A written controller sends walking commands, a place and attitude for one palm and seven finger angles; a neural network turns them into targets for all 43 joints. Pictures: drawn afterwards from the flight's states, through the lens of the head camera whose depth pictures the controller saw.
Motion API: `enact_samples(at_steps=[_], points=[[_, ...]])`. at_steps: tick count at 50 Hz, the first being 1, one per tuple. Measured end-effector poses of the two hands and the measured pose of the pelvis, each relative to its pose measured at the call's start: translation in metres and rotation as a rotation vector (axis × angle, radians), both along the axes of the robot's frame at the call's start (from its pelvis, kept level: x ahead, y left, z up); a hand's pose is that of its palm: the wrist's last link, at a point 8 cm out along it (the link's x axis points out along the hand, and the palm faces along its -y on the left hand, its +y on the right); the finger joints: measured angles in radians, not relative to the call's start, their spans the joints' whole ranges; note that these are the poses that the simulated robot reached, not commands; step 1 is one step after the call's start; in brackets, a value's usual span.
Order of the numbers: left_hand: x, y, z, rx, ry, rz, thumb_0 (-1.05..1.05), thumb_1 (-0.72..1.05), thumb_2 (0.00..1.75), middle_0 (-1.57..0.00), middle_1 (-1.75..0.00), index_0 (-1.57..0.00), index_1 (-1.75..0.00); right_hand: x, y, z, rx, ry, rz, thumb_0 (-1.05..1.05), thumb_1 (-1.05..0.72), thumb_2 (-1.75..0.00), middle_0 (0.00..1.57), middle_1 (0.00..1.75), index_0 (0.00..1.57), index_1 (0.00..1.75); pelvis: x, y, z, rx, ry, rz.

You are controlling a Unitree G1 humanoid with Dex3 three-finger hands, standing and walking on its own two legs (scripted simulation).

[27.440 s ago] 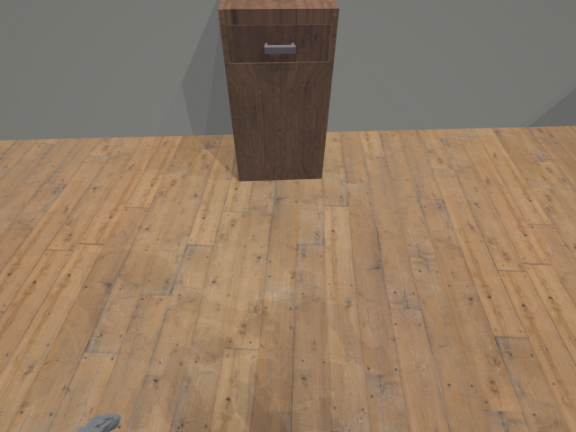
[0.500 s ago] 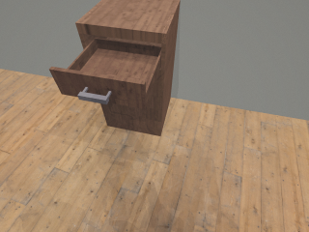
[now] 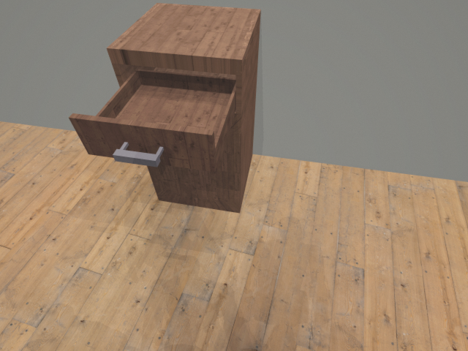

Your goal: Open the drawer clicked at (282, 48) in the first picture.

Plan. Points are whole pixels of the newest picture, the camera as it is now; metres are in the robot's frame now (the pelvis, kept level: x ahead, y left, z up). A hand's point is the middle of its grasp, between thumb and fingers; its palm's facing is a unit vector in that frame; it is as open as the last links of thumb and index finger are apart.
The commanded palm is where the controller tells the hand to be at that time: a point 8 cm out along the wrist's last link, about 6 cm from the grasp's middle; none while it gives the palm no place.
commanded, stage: let the arm hang, fingers relaxed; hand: left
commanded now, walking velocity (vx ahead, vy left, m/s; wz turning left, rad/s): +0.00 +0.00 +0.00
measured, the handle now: (139, 152) +0.61 +0.29 -0.06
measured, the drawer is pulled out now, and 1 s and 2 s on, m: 0.30 0.30 0.30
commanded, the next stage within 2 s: look to check the result in 0.06 s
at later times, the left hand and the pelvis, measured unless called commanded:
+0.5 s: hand out of the picture +0.02 +0.18 -0.17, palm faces +0.02 -0.97 -0.23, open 7.4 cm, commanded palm none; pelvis +0.01 +0.00 +0.00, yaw +0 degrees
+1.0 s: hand out of the picture +0.05 +0.19 -0.17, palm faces +0.00 -0.97 -0.25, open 7.4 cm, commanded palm none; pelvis +0.02 +0.00 +0.00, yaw -1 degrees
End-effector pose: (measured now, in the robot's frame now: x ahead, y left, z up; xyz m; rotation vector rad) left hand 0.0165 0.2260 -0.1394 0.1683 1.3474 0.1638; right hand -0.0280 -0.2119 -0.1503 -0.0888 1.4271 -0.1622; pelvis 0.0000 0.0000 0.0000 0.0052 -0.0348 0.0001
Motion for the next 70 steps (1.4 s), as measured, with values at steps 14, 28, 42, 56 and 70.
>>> enact_samples(at_steps=[14, 28, 42, 56, 70], points=[[-0.01, 0.004, 0.0, 0.009, 0.058, 0.013, 0.0, 0.91, 0.9, -0.2, -0.3, -0.2, -0.3, 0.007, -0.008, 0.002, -0.023, 0.017, -0.001, 0.0, -0.91, -0.9, 0.2, 0.3, 0.2, 0.3, 0.007, 0.0, 0.001, -0.001, 0.006, -0.002], [0.006, 0.005, 0.002, 0.017, 0.033, 0.003, 0.0, 0.91, 0.9, -0.2, -0.3, -0.2, -0.3, 0.031, -0.01, 0.001, -0.02, -0.027, 0.009, 0.0, -0.91, -0.9, 0.2, 0.3, 0.2, 0.3, 0.012, -0.002, 0.001, -0.002, 0.004, -0.004], [0.023, 0.007, 0.003, 0.025, 0.002, -0.014, 0.0, 0.91, 0.9, -0.2, -0.3, -0.2, -0.3, 0.035, -0.02, 0.004, -0.039, -0.03, 0.005, 0.0, -0.91, -0.9, 0.2, 0.3, 0.2, 0.3, 0.015, -0.004, 0.002, -0.001, 0.002, -0.007], [0.026, 0.01, 0.006, 0.037, 0.004, -0.016, 0.0, 0.91, 0.9, -0.2, -0.3, -0.2, -0.3, 0.033, -0.025, 0.004, -0.043, -0.015, 0.004, 0.0, -0.91, -0.9, 0.2, 0.3, 0.2, 0.3, 0.017, -0.006, 0.003, -0.001, 0.002, -0.008], [0.026, 0.01, 0.006, 0.04, 0.008, -0.016, 0.0, 0.91, 0.9, -0.2, -0.3, -0.2, -0.3, 0.038, -0.028, 0.004, -0.044, -0.021, 0.01, 0.0, -0.91, -0.9, 0.2, 0.3, 0.2, 0.3, 0.017, -0.008, 0.003, -0.001, 0.003, -0.009]])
